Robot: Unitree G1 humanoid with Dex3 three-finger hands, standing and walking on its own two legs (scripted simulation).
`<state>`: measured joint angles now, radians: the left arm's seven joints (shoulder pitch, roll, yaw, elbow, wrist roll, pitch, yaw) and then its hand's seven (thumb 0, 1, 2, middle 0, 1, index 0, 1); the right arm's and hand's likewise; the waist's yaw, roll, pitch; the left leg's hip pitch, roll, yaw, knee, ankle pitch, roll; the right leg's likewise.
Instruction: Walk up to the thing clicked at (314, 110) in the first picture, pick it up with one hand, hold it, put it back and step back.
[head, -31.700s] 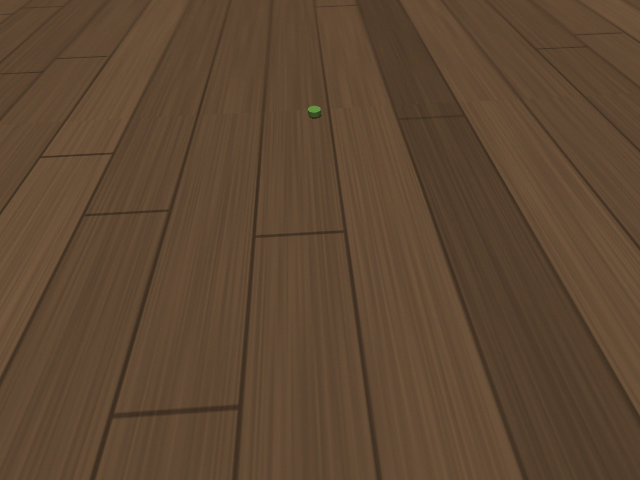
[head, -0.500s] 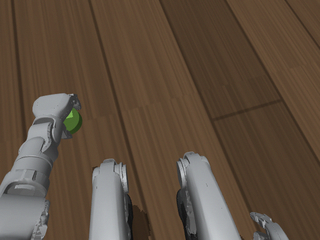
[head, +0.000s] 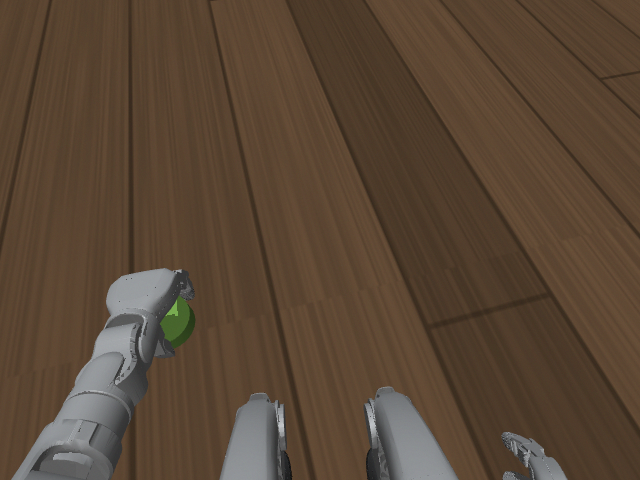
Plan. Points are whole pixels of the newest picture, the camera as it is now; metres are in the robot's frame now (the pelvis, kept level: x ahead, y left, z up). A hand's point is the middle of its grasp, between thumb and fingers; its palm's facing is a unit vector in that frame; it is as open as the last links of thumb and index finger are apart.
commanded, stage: lift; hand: left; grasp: from above
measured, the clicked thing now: (166, 321) +0.37 +0.23 -0.11
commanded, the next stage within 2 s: hold in 0.60 s
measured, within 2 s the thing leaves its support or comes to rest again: neither
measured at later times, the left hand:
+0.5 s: hand (136, 277) +0.38 +0.22 +0.03, palm faces -0.43 -0.08 -0.90, open 9.8 cm
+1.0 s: hand (121, 249) +0.38 +0.22 +0.09, palm faces -0.43 -0.06 -0.90, open 9.7 cm
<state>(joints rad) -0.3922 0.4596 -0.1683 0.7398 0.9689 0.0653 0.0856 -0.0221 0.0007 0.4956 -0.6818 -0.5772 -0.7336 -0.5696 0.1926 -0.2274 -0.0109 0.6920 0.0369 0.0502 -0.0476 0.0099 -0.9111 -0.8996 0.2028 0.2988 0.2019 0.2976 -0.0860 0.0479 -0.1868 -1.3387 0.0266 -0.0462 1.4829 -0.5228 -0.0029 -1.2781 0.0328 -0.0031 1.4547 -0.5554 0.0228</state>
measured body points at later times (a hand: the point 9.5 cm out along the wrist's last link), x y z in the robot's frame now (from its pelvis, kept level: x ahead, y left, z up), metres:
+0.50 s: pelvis +0.05 +0.00 +0.11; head +0.11 +0.00 +0.56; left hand +0.39 +0.23 +0.08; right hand +0.14 -0.26 -0.02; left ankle +0.09 +0.12 -0.57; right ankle +0.07 -0.13 -0.57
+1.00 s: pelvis +0.07 +0.00 +0.15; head +0.10 -0.01 +0.59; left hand +0.40 +0.22 +0.14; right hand +0.18 -0.27 +0.02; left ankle +0.09 +0.12 -0.57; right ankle +0.07 -0.13 -0.57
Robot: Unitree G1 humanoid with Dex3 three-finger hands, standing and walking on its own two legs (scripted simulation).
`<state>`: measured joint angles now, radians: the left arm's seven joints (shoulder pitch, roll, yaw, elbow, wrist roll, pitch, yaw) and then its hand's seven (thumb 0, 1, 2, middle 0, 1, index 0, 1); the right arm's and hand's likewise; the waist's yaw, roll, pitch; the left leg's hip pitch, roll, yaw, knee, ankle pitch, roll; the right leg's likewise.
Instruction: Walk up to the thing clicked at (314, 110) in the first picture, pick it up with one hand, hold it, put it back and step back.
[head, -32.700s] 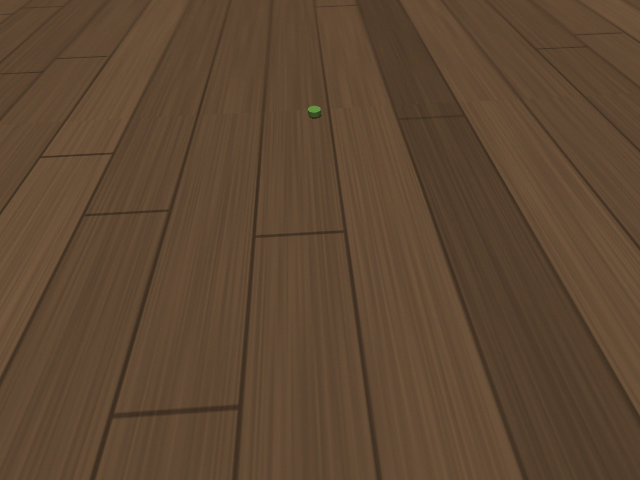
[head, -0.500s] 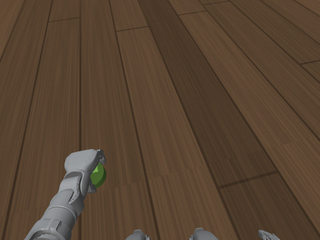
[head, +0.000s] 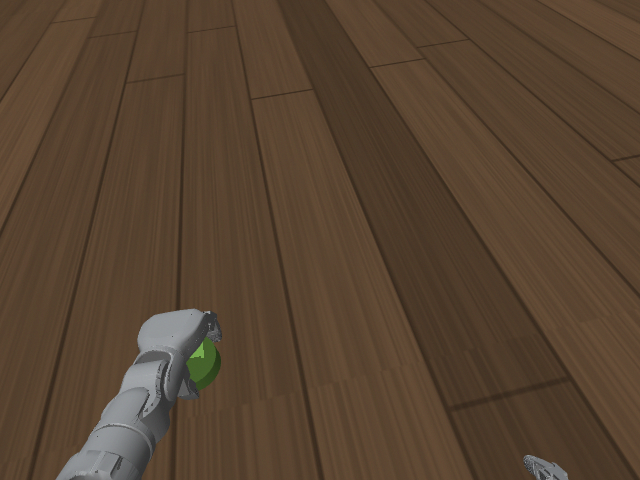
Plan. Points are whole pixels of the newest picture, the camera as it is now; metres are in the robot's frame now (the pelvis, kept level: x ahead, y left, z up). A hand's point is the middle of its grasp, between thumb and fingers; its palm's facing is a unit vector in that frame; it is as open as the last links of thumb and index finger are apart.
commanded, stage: hold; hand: left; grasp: from above
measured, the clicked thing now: (192, 362) +0.33 +0.22 -0.09
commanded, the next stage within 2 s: crouch in 1.60 s
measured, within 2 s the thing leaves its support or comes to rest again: neither
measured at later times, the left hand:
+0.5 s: hand (179, 376) +0.28 +0.21 -0.03, palm faces -0.44 -0.06 -0.90, open 9.7 cm
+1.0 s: hand (172, 375) +0.28 +0.22 -0.01, palm faces -0.42 -0.06 -0.90, open 9.6 cm
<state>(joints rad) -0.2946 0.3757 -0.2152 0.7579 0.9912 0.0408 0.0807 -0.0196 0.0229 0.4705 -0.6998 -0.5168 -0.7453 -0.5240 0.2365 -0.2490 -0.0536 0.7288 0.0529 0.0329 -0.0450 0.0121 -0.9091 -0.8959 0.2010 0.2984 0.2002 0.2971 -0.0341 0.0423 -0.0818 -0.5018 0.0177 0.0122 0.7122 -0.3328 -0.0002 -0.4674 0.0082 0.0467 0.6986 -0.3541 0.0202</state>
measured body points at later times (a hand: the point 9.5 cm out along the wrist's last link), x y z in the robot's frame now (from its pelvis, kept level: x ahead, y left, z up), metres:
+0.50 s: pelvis -0.02 +0.00 +0.01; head +0.00 -0.02 +0.46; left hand +0.30 +0.21 +0.02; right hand +0.12 -0.26 -0.11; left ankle +0.01 +0.12 -0.72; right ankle +0.00 -0.13 -0.72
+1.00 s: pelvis -0.02 +0.00 +0.02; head -0.01 -0.02 +0.47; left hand +0.29 +0.22 +0.04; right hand +0.14 -0.25 -0.10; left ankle +0.01 +0.12 -0.72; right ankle +0.00 -0.13 -0.72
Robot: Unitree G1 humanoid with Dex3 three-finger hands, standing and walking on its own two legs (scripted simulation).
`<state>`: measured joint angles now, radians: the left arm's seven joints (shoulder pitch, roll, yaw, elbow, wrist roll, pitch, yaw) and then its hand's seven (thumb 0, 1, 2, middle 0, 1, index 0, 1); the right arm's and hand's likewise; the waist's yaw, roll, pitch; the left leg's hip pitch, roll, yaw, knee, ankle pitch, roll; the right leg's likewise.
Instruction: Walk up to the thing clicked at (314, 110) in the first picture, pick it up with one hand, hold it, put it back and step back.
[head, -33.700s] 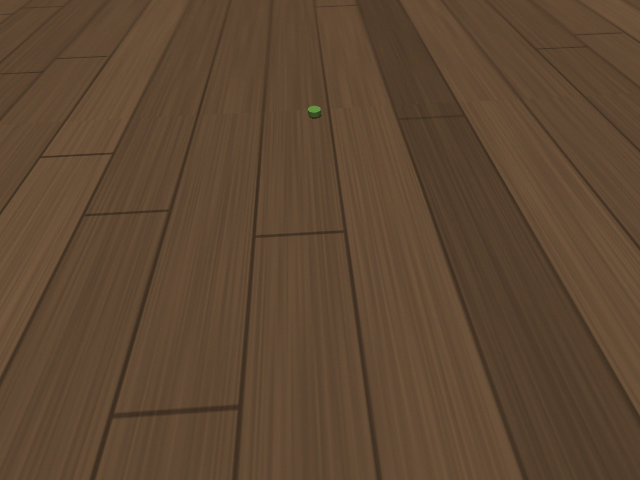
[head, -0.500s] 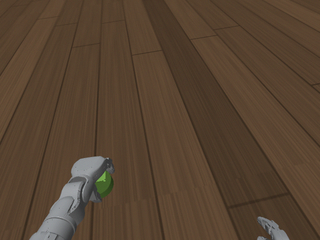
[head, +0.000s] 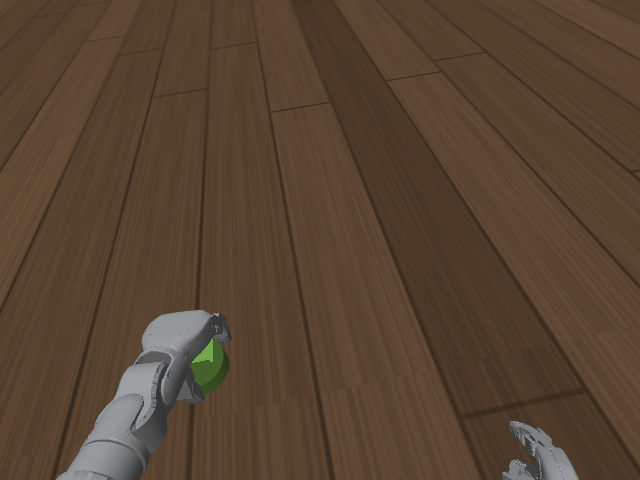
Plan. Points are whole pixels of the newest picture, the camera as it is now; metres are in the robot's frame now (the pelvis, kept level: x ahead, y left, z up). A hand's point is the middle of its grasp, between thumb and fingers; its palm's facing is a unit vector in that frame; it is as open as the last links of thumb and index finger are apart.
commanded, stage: hold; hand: left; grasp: from above
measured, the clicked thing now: (200, 365) +0.31 +0.22 -0.06
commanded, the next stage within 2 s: crouch in 0.60 s
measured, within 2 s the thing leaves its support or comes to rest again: neither
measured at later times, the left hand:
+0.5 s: hand (195, 352) +0.31 +0.22 -0.03, palm faces -0.43 -0.06 -0.90, open 9.6 cm
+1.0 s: hand (205, 372) +0.30 +0.22 -0.08, palm faces -0.46 -0.04 -0.89, open 9.5 cm
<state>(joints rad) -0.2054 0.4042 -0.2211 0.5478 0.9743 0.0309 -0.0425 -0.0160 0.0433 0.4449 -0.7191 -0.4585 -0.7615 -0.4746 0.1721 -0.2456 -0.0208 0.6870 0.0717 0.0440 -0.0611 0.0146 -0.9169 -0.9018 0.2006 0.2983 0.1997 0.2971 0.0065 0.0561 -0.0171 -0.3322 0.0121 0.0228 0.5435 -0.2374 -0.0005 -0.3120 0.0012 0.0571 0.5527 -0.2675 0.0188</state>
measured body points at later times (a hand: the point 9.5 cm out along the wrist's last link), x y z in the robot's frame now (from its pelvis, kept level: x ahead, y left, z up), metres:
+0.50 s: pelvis +0.02 +0.00 +0.00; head +0.03 -0.03 +0.45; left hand +0.33 +0.22 +0.02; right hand +0.17 -0.25 -0.11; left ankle +0.03 +0.12 -0.73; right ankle +0.01 -0.13 -0.73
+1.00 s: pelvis +0.00 -0.01 -0.01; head +0.04 -0.02 +0.44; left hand +0.32 +0.22 -0.03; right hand +0.15 -0.26 -0.12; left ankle +0.03 +0.12 -0.73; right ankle +0.01 -0.13 -0.73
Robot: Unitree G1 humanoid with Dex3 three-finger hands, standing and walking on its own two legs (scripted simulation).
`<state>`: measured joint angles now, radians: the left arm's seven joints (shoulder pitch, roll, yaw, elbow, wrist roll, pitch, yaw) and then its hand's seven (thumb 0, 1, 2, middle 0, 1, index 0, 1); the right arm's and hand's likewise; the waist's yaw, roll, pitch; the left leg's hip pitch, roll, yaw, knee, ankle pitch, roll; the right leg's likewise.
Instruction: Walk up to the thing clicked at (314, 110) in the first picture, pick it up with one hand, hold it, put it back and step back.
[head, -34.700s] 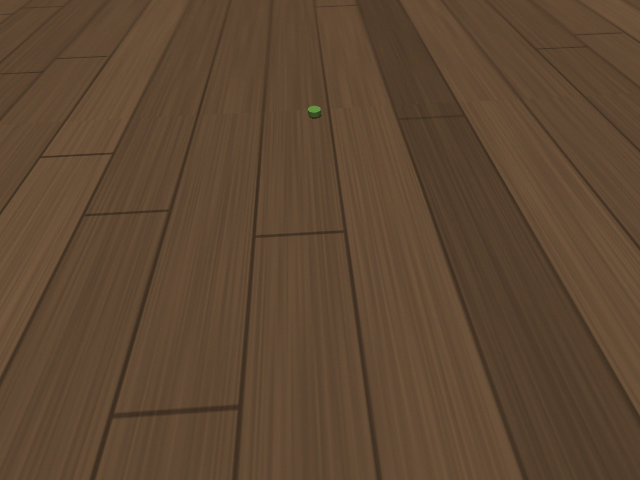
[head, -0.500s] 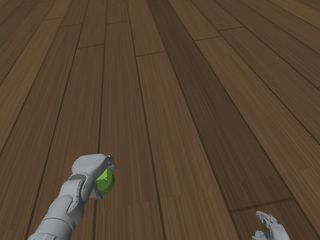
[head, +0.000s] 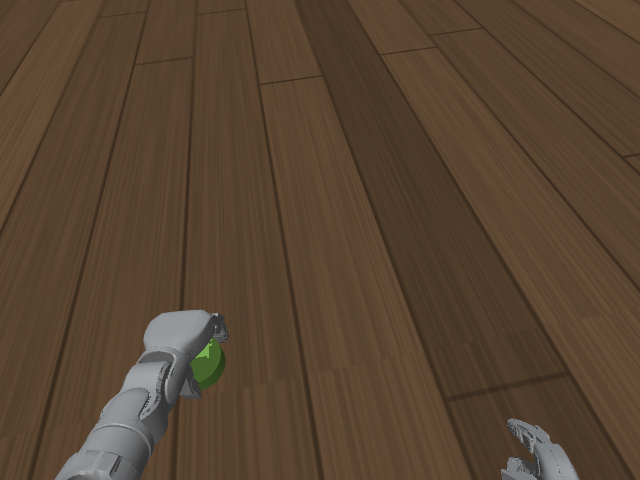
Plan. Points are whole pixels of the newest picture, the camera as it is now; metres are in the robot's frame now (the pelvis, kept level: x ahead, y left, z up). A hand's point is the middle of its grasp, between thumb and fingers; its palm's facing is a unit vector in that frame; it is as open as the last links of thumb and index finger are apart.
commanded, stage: crouch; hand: left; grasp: from above
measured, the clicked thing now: (197, 361) +0.32 +0.22 -0.10
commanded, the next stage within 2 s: lower in 1.76 s
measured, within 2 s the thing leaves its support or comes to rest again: neither
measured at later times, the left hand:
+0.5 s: hand (236, 373) +0.37 +0.21 -0.31, palm faces -0.41 +0.03 -0.91, open 9.5 cm
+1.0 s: hand (257, 386) +0.40 +0.21 -0.50, palm faces -0.43 -0.01 -0.90, open 9.6 cm
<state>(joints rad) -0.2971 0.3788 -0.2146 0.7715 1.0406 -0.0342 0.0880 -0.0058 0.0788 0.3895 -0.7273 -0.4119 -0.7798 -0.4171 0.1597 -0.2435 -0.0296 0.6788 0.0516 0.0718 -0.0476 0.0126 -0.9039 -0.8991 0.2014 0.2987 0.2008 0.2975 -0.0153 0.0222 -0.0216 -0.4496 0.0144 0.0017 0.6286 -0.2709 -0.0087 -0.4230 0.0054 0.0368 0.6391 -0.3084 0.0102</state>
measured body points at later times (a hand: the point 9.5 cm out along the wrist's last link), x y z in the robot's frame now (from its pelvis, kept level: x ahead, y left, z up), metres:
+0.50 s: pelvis -0.06 +0.02 -0.20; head +0.10 +0.03 +0.22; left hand +0.39 +0.21 -0.26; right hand -0.03 -0.26 -0.33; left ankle +0.03 +0.13 -0.72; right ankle +0.01 -0.13 -0.72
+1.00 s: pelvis -0.07 +0.01 -0.34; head +0.16 +0.03 +0.05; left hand +0.42 +0.20 -0.44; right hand -0.01 -0.27 -0.46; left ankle +0.03 +0.13 -0.72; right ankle +0.01 -0.13 -0.72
